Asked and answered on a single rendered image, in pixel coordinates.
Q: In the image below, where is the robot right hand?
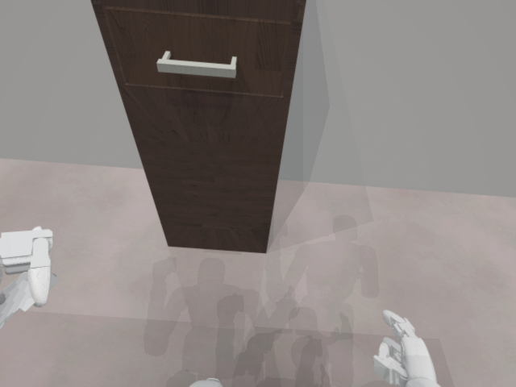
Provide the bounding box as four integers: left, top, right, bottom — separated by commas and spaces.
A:
373, 310, 437, 387

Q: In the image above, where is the drawer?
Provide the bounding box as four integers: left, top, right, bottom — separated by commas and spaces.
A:
105, 6, 290, 95

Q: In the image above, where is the robot left hand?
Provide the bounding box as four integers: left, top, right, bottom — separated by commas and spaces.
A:
0, 226, 58, 330

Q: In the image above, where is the handle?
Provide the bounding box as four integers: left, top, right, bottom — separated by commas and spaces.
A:
156, 51, 237, 78

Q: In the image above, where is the cabinet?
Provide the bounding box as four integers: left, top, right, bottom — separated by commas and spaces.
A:
91, 0, 306, 253

